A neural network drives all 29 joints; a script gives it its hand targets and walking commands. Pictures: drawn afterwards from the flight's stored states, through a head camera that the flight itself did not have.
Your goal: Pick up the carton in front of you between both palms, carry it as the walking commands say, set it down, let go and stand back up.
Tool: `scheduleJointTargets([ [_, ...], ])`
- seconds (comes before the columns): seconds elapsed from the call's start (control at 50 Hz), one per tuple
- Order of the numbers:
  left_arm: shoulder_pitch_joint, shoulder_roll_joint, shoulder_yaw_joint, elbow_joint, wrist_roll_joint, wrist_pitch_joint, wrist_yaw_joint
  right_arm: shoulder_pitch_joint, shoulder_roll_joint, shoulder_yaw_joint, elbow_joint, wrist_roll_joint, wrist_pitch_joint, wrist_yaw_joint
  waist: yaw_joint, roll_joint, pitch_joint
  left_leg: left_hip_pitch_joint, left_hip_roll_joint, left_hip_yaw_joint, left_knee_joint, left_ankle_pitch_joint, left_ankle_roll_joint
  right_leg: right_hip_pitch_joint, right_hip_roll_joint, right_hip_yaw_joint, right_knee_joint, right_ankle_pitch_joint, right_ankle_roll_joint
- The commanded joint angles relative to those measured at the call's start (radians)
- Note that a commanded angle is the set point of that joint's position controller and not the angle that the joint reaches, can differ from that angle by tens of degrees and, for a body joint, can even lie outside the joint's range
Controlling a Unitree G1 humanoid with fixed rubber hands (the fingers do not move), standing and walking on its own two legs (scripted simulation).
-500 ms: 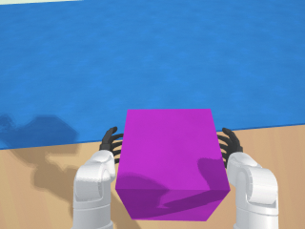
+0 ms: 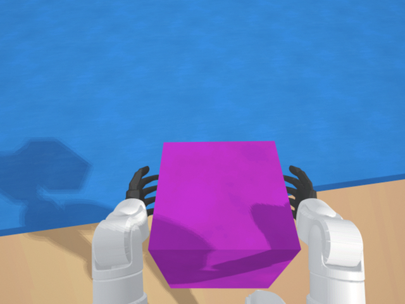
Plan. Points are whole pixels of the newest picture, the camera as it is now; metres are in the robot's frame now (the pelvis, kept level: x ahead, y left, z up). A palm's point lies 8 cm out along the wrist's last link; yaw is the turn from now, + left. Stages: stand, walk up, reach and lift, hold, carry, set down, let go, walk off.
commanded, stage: carry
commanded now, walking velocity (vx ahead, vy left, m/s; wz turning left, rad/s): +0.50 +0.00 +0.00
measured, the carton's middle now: (219, 219) +0.28 -0.01 -0.01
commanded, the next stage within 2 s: none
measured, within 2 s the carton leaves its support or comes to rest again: neither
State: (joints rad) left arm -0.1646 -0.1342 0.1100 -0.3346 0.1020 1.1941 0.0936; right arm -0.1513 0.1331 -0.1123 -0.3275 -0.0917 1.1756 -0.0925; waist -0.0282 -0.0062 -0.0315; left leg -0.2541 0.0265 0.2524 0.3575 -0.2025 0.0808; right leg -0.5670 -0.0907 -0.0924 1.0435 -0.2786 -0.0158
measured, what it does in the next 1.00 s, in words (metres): walks ahead: right foot, then left foot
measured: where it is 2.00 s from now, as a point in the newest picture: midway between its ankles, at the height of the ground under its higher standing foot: (204, 129)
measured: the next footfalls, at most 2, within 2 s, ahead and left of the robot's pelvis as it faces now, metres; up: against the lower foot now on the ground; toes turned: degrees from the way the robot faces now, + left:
right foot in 0.26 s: +0.38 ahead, -0.10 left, +0.00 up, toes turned -7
left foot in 0.72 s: +0.64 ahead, +0.06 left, +0.00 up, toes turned +7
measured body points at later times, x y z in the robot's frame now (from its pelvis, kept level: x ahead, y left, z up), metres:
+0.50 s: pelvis +0.32 -0.05 -0.01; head +0.39 -0.05 +0.43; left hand +0.68 +0.14 +0.07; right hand +0.72 -0.16 +0.07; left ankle +0.31 +0.09 -0.65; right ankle +0.34 -0.09 -0.75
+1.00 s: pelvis +0.66 -0.01 -0.01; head +0.76 +0.00 +0.43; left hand +1.05 +0.12 +0.07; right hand +1.04 -0.18 +0.08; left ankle +0.60 +0.05 -0.75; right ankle +0.77 -0.11 -0.72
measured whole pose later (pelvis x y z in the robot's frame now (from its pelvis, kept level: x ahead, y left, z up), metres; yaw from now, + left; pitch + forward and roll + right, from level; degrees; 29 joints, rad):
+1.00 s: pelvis +0.66 -0.01 -0.01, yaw +3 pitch +6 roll +0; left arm -0.64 -0.06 0.27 -0.15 0.09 1.20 0.13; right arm -0.67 0.04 -0.22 -0.04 -0.01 1.14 -0.14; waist -0.13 -0.03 0.10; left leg -0.27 -0.05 0.10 0.49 -0.33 0.08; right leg -0.63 0.00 -0.02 0.66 -0.01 -0.02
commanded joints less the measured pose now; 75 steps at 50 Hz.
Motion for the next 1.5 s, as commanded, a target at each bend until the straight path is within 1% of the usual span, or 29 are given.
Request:
scheduleJointTargets([
  [0.0, -0.438, -0.950, -0.751, -0.072, -0.361, -0.041, -0.239, -0.494, 0.947, 0.765, -0.112, 0.426, -0.018, 0.275, 0.012, 0.118, -0.323, 0.386, 0.260, -0.250, -0.149, 0.266, 0.069, -0.127, -0.011, -0.009, -0.138, 0.070, 0.008],
  [0.16, -0.665, -0.741, -0.731, -0.024, -0.383, -0.009, -0.209, -0.661, 0.719, 0.722, -0.023, 0.413, 0.003, 0.241, -0.028, 0.163, -0.169, 0.339, 0.198, -0.127, -0.075, 0.414, 0.056, -0.045, 0.055, -0.108, -0.445, 0.228, -0.048],
  [0.2, -0.727, -0.699, -0.692, 0.041, -0.386, 0.005, -0.203, -0.744, 0.692, 0.702, 0.033, 0.417, 0.015, 0.225, -0.003, 0.172, -0.190, 0.336, 0.198, -0.097, 0.032, 0.560, 0.036, 0.069, 0.083, -0.118, -0.470, 0.204, -0.076],
  [0.24, -0.768, -0.678, -0.639, 0.125, -0.388, 0.015, -0.200, -0.834, 0.684, 0.676, 0.091, 0.426, 0.029, 0.213, 0.077, 0.093, -0.316, 0.218, 0.125, -0.017, 0.376, 0.560, -0.021, 0.426, 0.147, -0.172, -0.521, 0.135, -0.073],
  [0.26, -0.791, -0.675, -0.612, 0.162, -0.395, 0.021, -0.199, -0.880, 0.686, 0.659, 0.124, 0.426, 0.035, 0.206, 0.116, -0.056, -0.392, 0.031, 0.092, -0.041, 0.642, 0.275, -0.042, 0.614, -0.044, 0.098, -0.558, -0.053, -0.077],
  [0.28, -0.845, -0.663, -0.592, 0.195, -0.402, 0.021, -0.203, -0.919, 0.728, 0.656, 0.140, 0.436, 0.042, 0.199, 0.088, -0.327, -0.442, -0.316, -0.079, -0.129, 0.902, -0.265, -0.073, 0.807, -0.306, 0.642, -0.711, -0.143, -0.222],
  [0.3, -0.884, -0.716, -0.592, 0.227, -0.429, 0.020, -0.206, -0.974, 0.741, 0.633, 0.169, 0.436, 0.045, 0.195, 0.094, -0.303, -0.428, -0.419, -0.055, -0.254, 1.054, -0.300, -0.039, 0.798, -0.301, 0.675, -0.760, -0.100, -0.259],
  [0.36, -1.070, -0.864, -0.624, 0.203, -0.505, 0.001, -0.220, -1.095, 0.862, 0.614, 0.213, 0.456, 0.028, 0.190, 0.090, -0.046, -0.414, -0.474, 0.035, -0.288, 1.038, -0.181, -0.003, 0.675, -0.227, 0.397, -0.656, 0.247, -0.211],
  [0.54, -1.236, -0.968, -0.597, 0.252, -0.541, -0.018, -0.222, -1.177, 0.931, 0.561, 0.287, 0.402, -0.007, 0.154, 0.093, -0.085, -0.422, -0.565, 0.028, -0.186, 0.647, -0.046, -0.031, 0.717, -0.137, 0.162, -0.608, 0.561, -0.211],
  [0.62, -1.169, -0.961, -0.580, 0.278, -0.501, -0.007, -0.224, -1.160, 0.934, 0.561, 0.291, 0.392, 0.005, 0.159, 0.101, -0.123, -0.366, -0.309, -0.076, -0.055, 0.230, 0.172, -0.029, 0.652, -0.043, 0.015, -0.599, 0.720, -0.146],
  [0.68, -1.131, -0.959, -0.580, 0.301, -0.473, -0.005, -0.223, -1.145, 0.937, 0.568, 0.303, 0.392, 0.012, 0.178, 0.022, -0.127, -0.447, -0.009, -0.107, -0.034, 0.112, 0.288, 0.023, 0.620, -0.039, -0.068, -0.328, 0.891, -0.082],
  [0.72, -1.153, -0.946, -0.585, 0.308, -0.462, -0.002, -0.224, -1.140, 0.925, 0.568, 0.321, 0.400, 0.008, 0.197, -0.044, 0.035, -0.499, 0.351, 0.069, -0.264, 0.082, 0.539, 0.057, 0.331, 0.035, -0.044, 0.034, 0.481, -0.024],
  [0.74, -1.163, -0.983, -0.583, 0.301, -0.459, 0.001, -0.226, -1.120, 0.916, 0.561, 0.354, 0.403, -0.004, 0.201, -0.066, 0.334, -0.593, 0.683, 0.288, -0.706, 0.078, 0.454, 0.222, -0.102, 0.156, 0.037, 0.266, -0.153, 0.013],
  [0.76, -1.185, -0.962, -0.589, 0.281, -0.452, -0.003, -0.219, -1.138, 0.958, 0.582, 0.339, 0.442, -0.007, 0.208, -0.086, 0.279, -0.561, 0.735, 0.311, -0.733, 0.083, 0.381, 0.253, -0.282, 0.133, 0.101, 0.371, -0.248, -0.007],
  [0.8, -1.221, -0.958, -0.579, 0.232, -0.437, -0.020, -0.197, -1.252, 1.020, 0.629, 0.229, 0.509, -0.021, 0.216, -0.090, 0.072, -0.486, 0.629, 0.252, -0.611, 0.088, 0.377, 0.172, -0.316, 0.078, 0.141, 0.221, -0.169, -0.036],
  [0.84, -1.198, -0.934, -0.559, 0.208, -0.407, -0.031, -0.172, -1.339, 1.043, 0.667, 0.149, 0.562, -0.027, 0.217, -0.077, 0.008, -0.461, 0.538, 0.221, -0.555, 0.050, 0.295, 0.134, -0.246, 0.076, 0.126, 0.025, -0.100, -0.032],
  [0.88, -1.152, -0.902, -0.548, 0.187, -0.374, -0.036, -0.151, -1.342, 1.025, 0.677, 0.105, 0.583, -0.031, 0.214, -0.076, 0.029, -0.458, 0.469, 0.197, -0.489, 0.029, 0.287, 0.146, -0.152, 0.111, 0.072, -0.183, -0.066, -0.003],
  [0.92, -1.118, -0.864, -0.544, 0.170, -0.342, -0.035, -0.136, -1.313, 1.001, 0.675, 0.099, 0.584, -0.029, 0.215, -0.076, 0.093, -0.478, 0.447, 0.165, -0.401, 0.073, 0.379, 0.127, -0.084, 0.122, 0.030, -0.276, 0.142, 0.000],
  [1.0, -1.071, -0.796, -0.544, 0.190, -0.300, -0.018, -0.137, -1.186, 0.952, 0.658, 0.196, 0.553, -0.019, 0.228, -0.103, 0.091, -0.390, 0.316, 0.037, -0.277, 0.186, 0.174, 0.062, 0.122, 0.123, -0.002, -0.687, 0.629, -0.022],
  [1.08, -1.064, -0.751, -0.528, 0.261, -0.319, 0.008, -0.179, -1.163, 0.923, 0.642, 0.316, 0.519, -0.008, 0.242, 0.082, 0.032, -0.402, -0.012, 0.021, -0.194, 0.605, 0.153, 0.030, 0.593, 0.057, 0.004, -0.672, 0.626, -0.075],
  [1.1, -1.065, -0.746, -0.506, 0.298, -0.327, 0.017, -0.192, -1.192, 0.902, 0.621, 0.334, 0.508, 0.000, 0.240, 0.108, -0.108, -0.360, -0.226, -0.056, -0.167, 0.800, -0.268, 0.003, 0.715, -0.029, 0.100, -0.615, 0.640, -0.080],
  [1.12, -1.075, -0.729, -0.490, 0.358, -0.335, 0.028, -0.199, -1.215, 0.897, 0.596, 0.370, 0.500, 0.023, 0.233, 0.070, -0.239, -0.425, -0.421, -0.062, -0.243, 0.888, -0.375, -0.015, 0.925, -0.182, 0.287, -0.445, 0.966, -0.144],
  [1.14, -1.084, -0.736, -0.484, 0.394, -0.358, 0.038, -0.204, -1.223, 0.877, 0.567, 0.390, 0.486, 0.041, 0.220, 0.102, -0.259, -0.479, -0.524, -0.045, -0.273, 0.989, -0.385, -0.022, 0.993, -0.259, 0.424, -0.465, 0.819, -0.226],
  [1.16, -1.109, -0.766, -0.491, 0.408, -0.390, 0.037, -0.210, -1.230, 0.875, 0.547, 0.377, 0.470, 0.051, 0.208, 0.118, -0.276, -0.516, -0.621, -0.039, -0.285, 1.085, -0.376, -0.024, 0.942, -0.307, 0.605, -0.554, 0.355, -0.325],
  [1.18, -1.157, -0.838, -0.507, 0.387, -0.437, 0.036, -0.217, -1.260, 0.884, 0.533, 0.362, 0.456, 0.051, 0.198, 0.099, -0.131, -0.493, -0.630, -0.006, -0.300, 1.050, -0.303, -0.023, 0.839, -0.269, 0.624, -0.607, 0.160, -0.307],
  [1.24, -1.336, -0.995, -0.569, 0.301, -0.536, 0.021, -0.231, -1.271, 0.944, 0.502, 0.335, 0.420, 0.037, 0.180, 0.086, -0.010, -0.415, -0.550, 0.033, -0.286, 0.857, -0.211, -0.054, 0.618, -0.205, 0.487, -0.623, 0.322, -0.275],
  [1.42, -1.258, -1.057, -0.634, 0.220, -0.571, -0.050, -0.229, -1.142, 0.941, 0.541, 0.266, 0.349, -0.036, 0.143, 0.121, -0.102, -0.442, -0.383, -0.083, -0.097, 0.282, 0.119, -0.025, 0.711, -0.032, 0.162, -0.502, 0.863, -0.159],
  [1.44, -1.238, -1.045, -0.641, 0.212, -0.567, -0.055, -0.226, -1.142, 0.931, 0.554, 0.248, 0.351, -0.039, 0.143, 0.109, -0.109, -0.458, -0.267, -0.112, -0.070, 0.206, 0.164, -0.012, 0.682, -0.021, 0.128, -0.457, 0.935, -0.139],
  [1.48, -1.210, -1.015, -0.657, 0.200, -0.554, -0.061, -0.220, -1.116, 0.908, 0.573, 0.219, 0.358, -0.042, 0.146, -0.005, -0.120, -0.551, 0.130, -0.085, -0.072, 0.051, 0.333, 0.018, 0.546, -0.015, 0.053, -0.267, 0.895, -0.071],
])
